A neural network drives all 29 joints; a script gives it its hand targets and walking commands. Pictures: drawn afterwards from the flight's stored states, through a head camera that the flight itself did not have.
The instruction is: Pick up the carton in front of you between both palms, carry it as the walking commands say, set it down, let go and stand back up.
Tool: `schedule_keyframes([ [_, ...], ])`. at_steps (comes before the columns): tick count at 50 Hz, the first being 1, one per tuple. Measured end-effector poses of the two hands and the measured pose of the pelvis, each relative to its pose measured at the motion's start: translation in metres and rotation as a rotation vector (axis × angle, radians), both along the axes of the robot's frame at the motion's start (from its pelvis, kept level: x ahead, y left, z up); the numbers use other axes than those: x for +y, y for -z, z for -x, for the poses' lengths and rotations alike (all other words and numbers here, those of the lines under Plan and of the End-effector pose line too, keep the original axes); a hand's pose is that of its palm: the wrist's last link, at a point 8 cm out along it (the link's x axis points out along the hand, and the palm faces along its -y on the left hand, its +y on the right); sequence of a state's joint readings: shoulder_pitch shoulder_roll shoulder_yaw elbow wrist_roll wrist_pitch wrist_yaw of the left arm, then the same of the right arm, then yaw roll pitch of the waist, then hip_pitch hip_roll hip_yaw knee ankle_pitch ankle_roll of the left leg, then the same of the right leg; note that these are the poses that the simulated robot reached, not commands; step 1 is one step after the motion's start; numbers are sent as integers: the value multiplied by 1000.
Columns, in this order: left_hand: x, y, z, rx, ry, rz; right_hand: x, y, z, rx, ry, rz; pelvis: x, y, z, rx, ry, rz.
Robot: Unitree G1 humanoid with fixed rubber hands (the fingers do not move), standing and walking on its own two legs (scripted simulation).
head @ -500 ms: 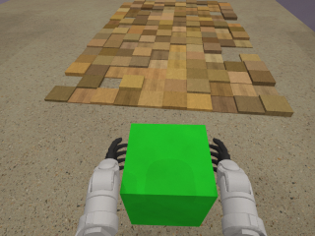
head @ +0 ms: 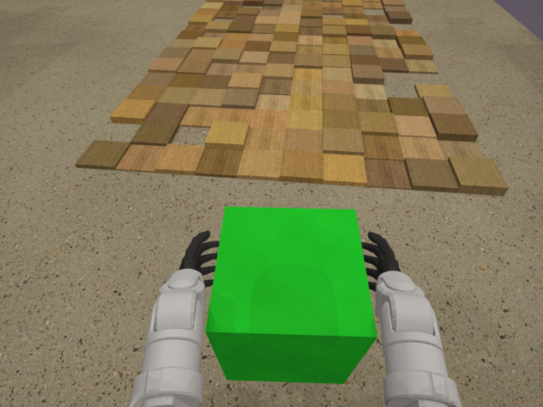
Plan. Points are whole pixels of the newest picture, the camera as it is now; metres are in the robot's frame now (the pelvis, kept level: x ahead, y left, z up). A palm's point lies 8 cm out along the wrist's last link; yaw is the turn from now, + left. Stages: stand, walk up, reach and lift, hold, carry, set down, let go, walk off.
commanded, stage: reach and lift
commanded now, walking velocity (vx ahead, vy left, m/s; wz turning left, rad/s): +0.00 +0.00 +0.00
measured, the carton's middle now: (287, 299) +0.30 +0.00 -0.04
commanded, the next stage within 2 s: hold in 0.38 s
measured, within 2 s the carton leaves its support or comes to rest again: neither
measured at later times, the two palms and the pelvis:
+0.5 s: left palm (188, 276) +0.29 +0.15 +0.05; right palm (390, 278) +0.29 -0.15 +0.05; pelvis +0.01 +0.00 +0.00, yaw +0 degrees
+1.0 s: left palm (188, 277) +0.28 +0.15 +0.05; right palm (393, 280) +0.28 -0.15 +0.05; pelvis -0.01 +0.00 +0.00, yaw +0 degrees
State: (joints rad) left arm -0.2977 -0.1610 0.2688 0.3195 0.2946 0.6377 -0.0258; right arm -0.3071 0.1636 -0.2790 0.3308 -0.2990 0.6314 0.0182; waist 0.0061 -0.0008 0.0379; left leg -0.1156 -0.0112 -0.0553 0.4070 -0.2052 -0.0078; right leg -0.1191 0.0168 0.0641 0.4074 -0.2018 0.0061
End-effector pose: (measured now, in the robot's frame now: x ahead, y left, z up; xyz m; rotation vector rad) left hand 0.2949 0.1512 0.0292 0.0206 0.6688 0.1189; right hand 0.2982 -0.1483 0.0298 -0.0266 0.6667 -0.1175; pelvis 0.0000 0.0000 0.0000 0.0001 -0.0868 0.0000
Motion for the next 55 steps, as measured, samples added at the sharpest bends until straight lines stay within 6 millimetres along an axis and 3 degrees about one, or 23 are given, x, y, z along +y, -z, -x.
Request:
schedule_keyframes([
  [20, 0, -8, 3, 0, 7, -10, 0, -8, 3, 0, -6, 8, 1, -2, -6, -21, -3, 0],
  [28, -1, -22, 11, -30, 9, -9, 0, -23, 12, -30, 0, 8, 1, -3, -4, -42, -3, 0],
  [42, 0, -21, 16, -12, -6, 9, 0, -21, 17, -13, 10, -10, 1, -1, 9, -62, -3, 0],
  [55, -1, -22, 12, -13, -2, 5, -1, -22, 13, -13, 9, -7, 0, -1, 6, -58, -2, 0],
])
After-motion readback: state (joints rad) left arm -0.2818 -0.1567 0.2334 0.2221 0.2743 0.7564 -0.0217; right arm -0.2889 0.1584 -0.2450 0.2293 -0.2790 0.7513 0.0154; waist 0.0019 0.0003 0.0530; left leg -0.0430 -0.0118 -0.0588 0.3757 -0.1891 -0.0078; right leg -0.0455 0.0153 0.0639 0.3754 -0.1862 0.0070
